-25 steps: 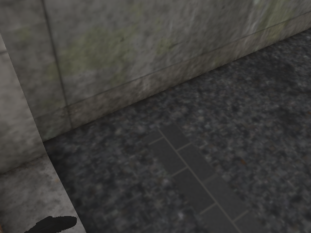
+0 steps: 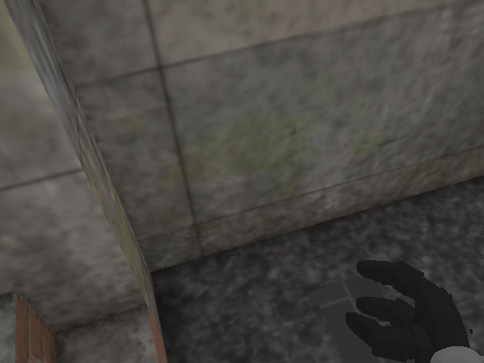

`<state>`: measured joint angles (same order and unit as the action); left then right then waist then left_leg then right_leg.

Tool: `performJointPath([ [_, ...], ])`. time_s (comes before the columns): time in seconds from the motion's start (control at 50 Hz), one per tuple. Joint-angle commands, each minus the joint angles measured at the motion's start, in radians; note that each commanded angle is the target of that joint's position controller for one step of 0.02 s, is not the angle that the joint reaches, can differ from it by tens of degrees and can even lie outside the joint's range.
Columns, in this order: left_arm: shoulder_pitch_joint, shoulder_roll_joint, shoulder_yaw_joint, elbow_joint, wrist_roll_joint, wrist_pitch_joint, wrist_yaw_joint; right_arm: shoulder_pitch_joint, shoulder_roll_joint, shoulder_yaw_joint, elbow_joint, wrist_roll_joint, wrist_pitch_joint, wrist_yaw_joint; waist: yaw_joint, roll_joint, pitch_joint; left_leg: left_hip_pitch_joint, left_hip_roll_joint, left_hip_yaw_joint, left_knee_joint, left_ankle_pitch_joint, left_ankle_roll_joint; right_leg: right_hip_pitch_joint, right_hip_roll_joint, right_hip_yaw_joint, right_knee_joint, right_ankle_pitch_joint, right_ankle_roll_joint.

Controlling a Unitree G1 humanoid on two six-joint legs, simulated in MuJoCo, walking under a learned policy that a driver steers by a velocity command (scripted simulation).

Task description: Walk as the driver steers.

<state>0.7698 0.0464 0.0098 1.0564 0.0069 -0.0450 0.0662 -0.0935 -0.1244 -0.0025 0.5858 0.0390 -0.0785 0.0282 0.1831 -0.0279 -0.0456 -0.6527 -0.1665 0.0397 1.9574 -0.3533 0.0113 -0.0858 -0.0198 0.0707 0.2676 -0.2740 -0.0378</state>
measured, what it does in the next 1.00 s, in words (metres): goes down, turning right: left foot 0.06 m higher, then right foot 0.06 m lower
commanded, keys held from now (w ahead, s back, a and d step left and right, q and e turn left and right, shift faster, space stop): w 0.16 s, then w+e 0.14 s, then e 0.70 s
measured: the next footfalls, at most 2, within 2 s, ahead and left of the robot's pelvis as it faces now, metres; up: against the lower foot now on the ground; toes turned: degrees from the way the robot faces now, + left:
left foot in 0.24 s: -0.17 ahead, +0.02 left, +0.06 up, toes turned +17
right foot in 0.34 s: +0.31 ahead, -0.01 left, +0.00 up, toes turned +14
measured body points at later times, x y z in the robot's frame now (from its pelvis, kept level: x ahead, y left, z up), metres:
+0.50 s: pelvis +0.23 -0.01 -0.02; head +0.31 +0.02 +0.42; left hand -0.01 +0.12 -0.11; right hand +0.60 -0.07 -0.04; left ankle +0.13 +0.13 -0.56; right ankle +0.27 -0.02 -0.75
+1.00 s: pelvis +0.33 -0.01 -0.04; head +0.35 -0.06 +0.41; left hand +0.64 +0.15 -0.06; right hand +0.30 -0.32 -0.17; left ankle +0.50 +0.11 -0.75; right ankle +0.31 -0.15 -0.74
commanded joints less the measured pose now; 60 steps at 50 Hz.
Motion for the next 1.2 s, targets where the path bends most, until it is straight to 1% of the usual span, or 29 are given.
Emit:
performJointPath([
  [0.02,0.415,0.039,0.016,0.120,-0.007,0.014,0.015,-0.379,0.040,0.012,-0.215,-0.003,-0.030,0.020,0.062,-0.163,0.032,-0.819,0.009,-0.032,-0.292,-0.287,0.011,0.946,-0.178,0.332,0.159,0.960,-0.173],
  [0.1,0.428,0.035,0.029,0.194,-0.022,0.027,0.005,-0.603,0.095,0.019,-0.306,-0.039,-0.028,0.053,0.061,-0.230,-0.001,-0.510,-0.025,0.046,-0.690,-0.421,-0.018,0.898,-0.086,0.317,0.201,1.475,-0.107],
  [0.14,0.247,0.110,0.056,0.178,-0.032,0.023,0.008,-0.569,-0.038,-0.044,-0.276,-0.020,-0.024,0.041,-0.019,-0.221,-0.048,-0.079,-0.036,0.024,-1.243,-0.323,-0.070,0.699,-0.032,0.316,0.300,1.714,0.003],
  [0.16,0.016,0.141,0.071,0.085,-0.054,0.023,0.002,-0.231,-0.120,-0.071,-0.145,-0.083,0.003,0.037,-0.166,-0.225,-0.036,0.548,0.021,-0.009,-1.798,-0.179,-0.039,0.187,0.103,0.242,0.382,1.864,0.194],
  [0.18,-0.179,0.193,0.104,-0.005,-0.107,0.016,0.024,0.210,-0.159,-0.112,0.052,-0.127,0.027,0.049,-0.331,0.068,0.098,1.155,0.189,-0.157,-2.238,0.387,0.000,-0.480,0.224,0.180,0.875,1.104,0.319],
  [0.2,0.122,0.154,0.096,0.058,-0.153,0.054,0.039,0.059,-0.060,-0.080,0.200,-0.013,0.095,0.055,-0.011,0.488,0.323,1.254,0.393,-0.168,-2.236,0.862,-0.074,-0.963,0.196,0.149,1.279,-0.573,0.186],
  [0.22,0.201,0.128,0.074,0.087,-0.176,0.037,0.020,-0.077,0.030,-0.034,0.177,-0.015,0.154,0.018,0.094,0.310,0.414,1.118,0.343,0.053,-2.141,0.982,-0.188,-1.091,0.260,0.118,1.317,-0.663,0.075],
  [0.24,0.191,0.148,0.082,0.043,-0.152,0.031,-0.005,-0.293,-0.046,-0.060,0.078,-0.013,0.107,0.009,0.150,0.256,0.227,1.202,0.316,0.073,-1.673,0.995,-0.138,-1.100,0.082,0.007,1.035,-0.479,0.023],
  [0.28,0.351,0.386,0.150,0.052,-0.049,-0.037,-0.101,-0.436,-0.182,-0.093,-0.159,-0.154,0.071,0.001,0.209,0.219,-0.011,1.130,0.003,0.321,-1.446,1.759,-0.213,-0.526,0.345,-0.377,0.315,-0.051,0.090],
  [0.3,0.488,0.295,0.121,0.123,0.013,-0.061,-0.115,-0.456,-0.229,-0.114,-0.167,-0.161,0.041,-0.027,0.240,0.128,-0.185,1.080,-0.012,0.326,-1.129,1.785,-0.200,-0.168,0.282,-0.384,-0.036,0.365,0.073],
  [0.34,0.461,-0.031,0.004,0.187,0.021,-0.076,-0.123,-0.471,-0.027,-0.036,-0.161,-0.102,0.049,0.007,0.131,-0.337,-0.133,0.603,0.006,0.136,-0.828,-0.022,-0.056,0.307,0.112,-0.076,-0.174,1.065,0.008],
  [0.36,0.397,-0.018,-0.009,0.138,0.063,-0.083,-0.132,-0.460,-0.052,-0.042,-0.167,-0.102,0.056,-0.003,0.068,-0.417,-0.071,0.393,-0.047,0.142,-0.682,-0.203,-0.024,0.351,0.188,-0.088,0.028,1.312,0.063],
  [0.38,0.402,0.187,0.066,0.080,0.014,-0.097,-0.114,-0.492,-0.103,-0.071,-0.230,-0.134,0.056,-0.041,0.066,-0.581,-0.060,-0.009,-0.172,-0.047,-0.250,-0.490,-0.150,0.595,0.005,0.341,0.197,1.643,-0.179],
  [0.4,0.262,0.359,0.104,0.022,0.002,-0.119,-0.088,-0.353,-0.125,-0.072,-0.192,-0.095,0.054,-0.073,0.024,-0.387,-0.224,-0.089,-0.075,-0.229,-0.050,-0.496,-0.173,0.765,-0.141,0.502,0.293,1.463,-0.290],
  [0.42,0.144,0.367,0.122,-0.014,-0.017,-0.137,-0.048,-0.255,-0.076,-0.061,-0.198,-0.020,0.054,-0.083,-0.040,-0.238,-0.357,-0.049,0.041,-0.375,-0.082,-0.371,-0.127,0.702,-0.215,0.726,0.232,0.899,-0.309],
  [0.46,-0.055,0.266,0.111,-0.106,-0.043,-0.122,-0.008,-0.247,-0.082,-0.069,-0.190,0.051,0.052,-0.071,-0.119,0.076,-0.222,-0.045,0.115,-0.377,-0.141,-0.229,-0.047,0.441,-0.303,0.829,0.100,0.525,-0.266],
  [0.52,-0.242,0.153,0.072,-0.227,-0.032,-0.053,0.009,-0.299,-0.108,-0.086,-0.168,-0.015,0.019,-0.063,-0.116,0.288,0.054,0.183,0.128,-0.138,-0.681,-0.045,-0.018,-0.113,-0.088,0.436,-0.010,0.568,-0.170],
  [0.58,-0.169,0.181,0.078,-0.191,-0.018,0.005,0.024,-0.347,-0.008,-0.059,-0.176,-0.041,-0.005,-0.080,-0.018,0.017,0.141,0.298,0.077,-0.035,-1.140,0.258,-0.097,-0.295,0.083,0.290,0.018,0.657,-0.061],
  [0.64,-0.290,0.293,0.119,-0.293,-0.015,0.017,0.015,-0.157,-0.099,-0.081,-0.096,-0.031,-0.023,-0.088,-0.068,-0.033,0.106,0.400,0.039,-0.058,-1.335,0.388,-0.106,-0.291,0.075,0.363,0.051,0.449,-0.049],
  [0.7,-0.480,0.218,0.102,-0.397,-0.024,-0.007,-0.016,0.057,-0.208,-0.105,0.014,-0.024,-0.061,-0.113,-0.162,-0.050,0.060,0.480,0.101,-0.106,-1.547,0.515,-0.049,-0.180,0.107,0.393,0.242,0.201,-0.007],
  [0.74,-0.578,0.128,0.059,-0.498,-0.003,-0.005,-0.031,0.243,-0.199,-0.084,0.080,-0.088,-0.069,-0.104,-0.207,0.152,-0.059,0.697,0.377,-0.417,-1.562,0.777,0.127,-0.334,0.226,0.245,0.765,-0.412,0.046],
  [0.78,-0.370,0.282,0.094,-0.525,-0.016,0.044,-0.067,0.239,-0.258,-0.084,0.091,-0.105,-0.039,-0.086,-0.083,0.332,-0.122,0.643,0.672,-0.808,-1.592,0.853,0.384,-0.538,0.178,0.235,1.171,-0.500,0.143],
  [0.84,-0.528,0.403,0.091,-0.586,0.018,0.100,-0.096,0.068,-0.260,-0.070,0.031,-0.021,0.015,-0.105,-0.097,0.054,-0.026,0.402,0.458,-0.521,-1.654,0.185,0.233,-0.516,0.030,0.170,1.167,-0.253,0.169],
  [0.92,-0.633,0.307,0.026,-0.688,0.008,0.088,-0.094,0.166,-0.404,-0.107,0.089,-0.038,0.046,-0.148,-0.143,0.064,-0.059,0.249,0.363,-0.265,-1.689,0.268,0.175,-0.284,-0.035,0.012,0.739,-0.169,0.140],
  [1.0,-0.467,0.391,0.062,-0.629,0.004,0.113,-0.095,0.240,-0.410,-0.109,0.077,-0.044,0.054,-0.119,-0.102,0.134,-0.133,0.176,0.357,-0.169,-1.593,-0.017,0.071,-0.038,0.035,-0.054,0.464,-0.090,0.042],
  [1.02,-0.442,0.404,0.072,-0.614,0.002,0.117,-0.096,0.277,-0.362,-0.100,0.078,-0.059,0.063,-0.109,-0.106,0.102,-0.114,0.112,0.327,-0.106,-1.478,-0.092,0.013,-0.001,0.048,-0.017,0.399,-0.117,0.000],
  [1.04,-0.425,0.535,0.104,-0.619,0.024,0.110,-0.080,0.335,-0.283,-0.088,0.055,-0.079,0.067,-0.093,-0.133,-0.272,-0.046,-0.086,0.182,0.075,-1.153,-0.215,-0.088,-0.004,-0.176,0.372,0.130,-0.141,-0.110],
  [1.06,-0.484,0.603,0.115,-0.667,0.050,0.087,-0.076,0.215,-0.327,-0.108,0.000,-0.073,0.064,-0.097,-0.107,-0.356,0.017,-0.208,0.125,-0.101,-0.911,-0.234,-0.071,-0.126,-0.257,0.719,-0.040,-0.209,-0.245],
  [1.2,-0.670,0.390,0.052,-0.667,0.011,0.058,-0.066,0.399,-0.297,-0.092,0.129,-0.055,0.107,-0.100,-0.243,-0.114,0.012,0.019,0.146,-0.111,-0.762,0.101,-0.107,-0.264,-0.097,0.354,0.138,0.206,-0.135],
])
Velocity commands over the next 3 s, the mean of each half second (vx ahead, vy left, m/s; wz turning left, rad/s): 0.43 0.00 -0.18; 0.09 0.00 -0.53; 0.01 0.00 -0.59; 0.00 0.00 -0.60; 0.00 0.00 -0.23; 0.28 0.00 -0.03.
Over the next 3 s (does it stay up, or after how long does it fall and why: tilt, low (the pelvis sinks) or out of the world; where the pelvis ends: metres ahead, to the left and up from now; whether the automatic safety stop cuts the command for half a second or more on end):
stays up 0.41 -0.25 -0.01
